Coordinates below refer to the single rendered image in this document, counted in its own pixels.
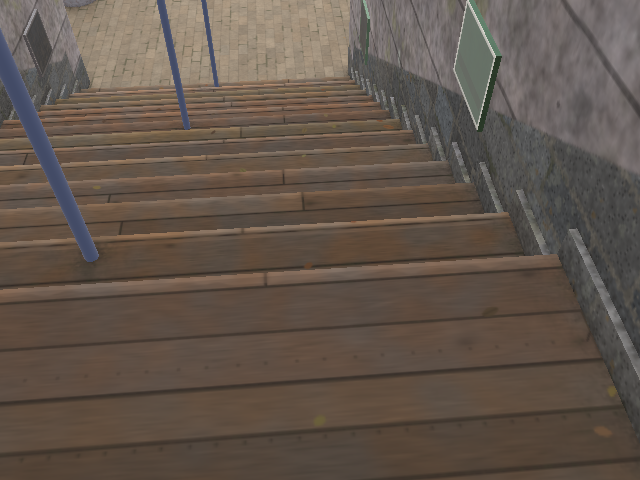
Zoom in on stairs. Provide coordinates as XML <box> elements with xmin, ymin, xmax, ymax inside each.
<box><xmin>0</xmin><ymin>76</ymin><xmax>525</xmax><ymax>290</ymax></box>

